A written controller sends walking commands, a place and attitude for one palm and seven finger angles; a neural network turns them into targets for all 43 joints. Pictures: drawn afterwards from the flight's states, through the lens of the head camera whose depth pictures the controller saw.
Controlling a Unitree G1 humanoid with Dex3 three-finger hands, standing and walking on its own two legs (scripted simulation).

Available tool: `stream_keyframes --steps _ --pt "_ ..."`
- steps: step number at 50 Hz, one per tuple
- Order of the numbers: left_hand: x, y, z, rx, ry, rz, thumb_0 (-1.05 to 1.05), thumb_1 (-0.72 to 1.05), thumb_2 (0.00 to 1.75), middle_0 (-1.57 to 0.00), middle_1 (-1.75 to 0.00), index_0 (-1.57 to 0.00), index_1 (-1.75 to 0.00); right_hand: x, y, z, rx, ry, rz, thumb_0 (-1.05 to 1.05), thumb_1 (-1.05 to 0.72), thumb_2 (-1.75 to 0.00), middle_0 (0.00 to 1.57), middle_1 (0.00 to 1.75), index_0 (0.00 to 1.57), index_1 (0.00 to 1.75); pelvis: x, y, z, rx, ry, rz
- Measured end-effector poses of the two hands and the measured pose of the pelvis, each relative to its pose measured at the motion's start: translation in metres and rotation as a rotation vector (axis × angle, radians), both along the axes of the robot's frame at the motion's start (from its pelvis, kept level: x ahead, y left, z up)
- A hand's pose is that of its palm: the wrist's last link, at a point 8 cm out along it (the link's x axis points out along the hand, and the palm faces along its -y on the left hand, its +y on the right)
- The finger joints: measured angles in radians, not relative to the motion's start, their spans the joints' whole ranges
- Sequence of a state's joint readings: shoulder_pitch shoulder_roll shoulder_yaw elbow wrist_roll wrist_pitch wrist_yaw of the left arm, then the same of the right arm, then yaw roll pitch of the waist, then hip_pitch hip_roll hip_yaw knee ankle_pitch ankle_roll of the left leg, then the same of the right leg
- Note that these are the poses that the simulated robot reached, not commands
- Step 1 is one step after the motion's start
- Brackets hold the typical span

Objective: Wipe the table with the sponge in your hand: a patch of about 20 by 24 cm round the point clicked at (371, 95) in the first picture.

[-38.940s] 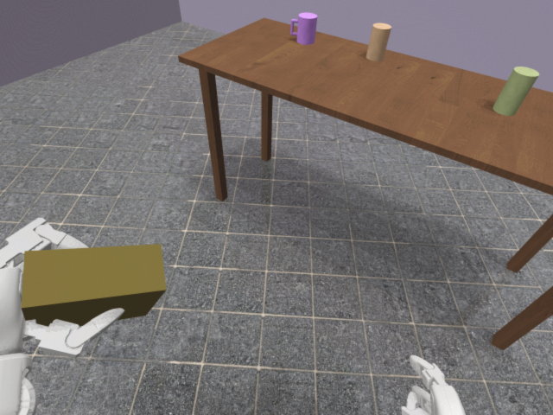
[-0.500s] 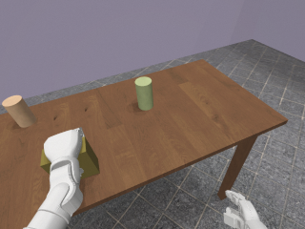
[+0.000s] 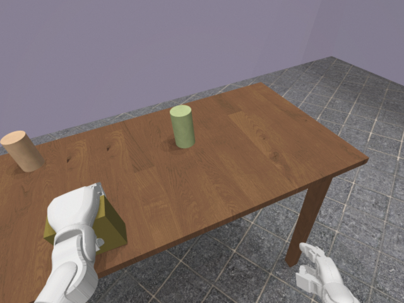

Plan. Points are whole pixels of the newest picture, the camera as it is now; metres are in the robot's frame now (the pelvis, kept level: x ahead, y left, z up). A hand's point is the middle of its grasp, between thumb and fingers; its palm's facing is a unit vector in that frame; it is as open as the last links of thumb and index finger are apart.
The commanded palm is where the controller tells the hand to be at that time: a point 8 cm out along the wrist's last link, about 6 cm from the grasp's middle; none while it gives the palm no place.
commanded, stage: slide back across to the middle lane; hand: left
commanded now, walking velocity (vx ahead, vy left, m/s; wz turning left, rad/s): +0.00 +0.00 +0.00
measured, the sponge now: (94, 234) +0.25 +0.28 +0.01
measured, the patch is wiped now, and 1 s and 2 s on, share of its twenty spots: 1.00 1.00 1.00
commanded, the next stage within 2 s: wipe forward along the middle lane in 0.58 s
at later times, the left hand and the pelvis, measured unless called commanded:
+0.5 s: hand (66, 234) +0.22 +0.30 +0.06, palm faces +0.03 -0.11 -0.99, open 9.4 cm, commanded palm +0.18 +0.31 +0.11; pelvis -0.01 +0.00 +0.00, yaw +0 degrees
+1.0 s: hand (55, 232) +0.22 +0.33 +0.06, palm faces -0.04 -0.07 -1.00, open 9.4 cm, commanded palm +0.20 +0.34 +0.10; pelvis -0.02 +0.01 +0.00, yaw +2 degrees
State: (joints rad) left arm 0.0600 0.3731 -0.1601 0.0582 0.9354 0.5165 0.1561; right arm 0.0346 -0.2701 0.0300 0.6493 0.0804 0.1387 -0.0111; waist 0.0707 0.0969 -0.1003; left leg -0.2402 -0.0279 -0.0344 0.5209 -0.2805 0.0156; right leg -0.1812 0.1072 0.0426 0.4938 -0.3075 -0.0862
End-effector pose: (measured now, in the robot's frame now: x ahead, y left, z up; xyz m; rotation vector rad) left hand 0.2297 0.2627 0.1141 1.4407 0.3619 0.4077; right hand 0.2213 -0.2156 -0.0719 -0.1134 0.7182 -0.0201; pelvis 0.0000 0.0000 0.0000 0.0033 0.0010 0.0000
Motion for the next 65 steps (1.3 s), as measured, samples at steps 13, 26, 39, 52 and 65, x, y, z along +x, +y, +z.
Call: stream_keyframes --steps 13,26,39,52,65 --pt "-0.017 0.014 0.005 -0.036 0.004 -0.012 0.00 -0.43 1.07 -0.73 -1.44 -0.78 -1.43 -0.004 -0.006 0.002 -0.033 -0.012 -0.013 0.02 -0.90 -0.90 0.20 0.30 0.20 0.30 -0.001 0.000 0.000 0.001 -0.015 -0.010" --pt "-0.032 0.032 0.004 -0.026 0.026 -0.012 -0.02 -0.44 1.07 -0.75 -1.42 -0.79 -1.42 -0.010 0.003 -0.002 -0.048 0.006 -0.003 0.02 -0.90 -0.90 0.20 0.30 0.20 0.30 -0.006 0.005 0.000 -0.005 -0.017 -0.002" --pt "-0.039 0.053 0.002 -0.011 0.046 -0.002 -0.02 -0.45 1.07 -0.76 -1.42 -0.80 -1.41 -0.018 0.007 -0.006 -0.059 0.027 -0.004 0.02 -0.90 -0.90 0.20 0.30 0.20 0.30 -0.009 0.011 0.001 -0.013 -0.012 0.007" --pt "-0.020 0.062 -0.001 0.020 0.095 0.001 -0.05 -0.49 1.10 -0.79 -1.40 -0.83 -1.38 -0.031 0.008 -0.018 -0.072 0.074 -0.002 0.01 -0.90 -0.90 0.20 0.30 0.20 0.30 -0.018 0.010 0.000 -0.014 0.014 0.031" --pt "0.002 0.073 -0.002 0.046 0.142 0.003 -0.02 -0.52 1.12 -0.81 -1.39 -0.85 -1.37 -0.066 -0.016 -0.033 -0.096 0.156 -0.033 0.01 -0.90 -0.90 0.21 0.30 0.20 0.30 -0.029 -0.002 -0.004 -0.014 0.047 0.041"
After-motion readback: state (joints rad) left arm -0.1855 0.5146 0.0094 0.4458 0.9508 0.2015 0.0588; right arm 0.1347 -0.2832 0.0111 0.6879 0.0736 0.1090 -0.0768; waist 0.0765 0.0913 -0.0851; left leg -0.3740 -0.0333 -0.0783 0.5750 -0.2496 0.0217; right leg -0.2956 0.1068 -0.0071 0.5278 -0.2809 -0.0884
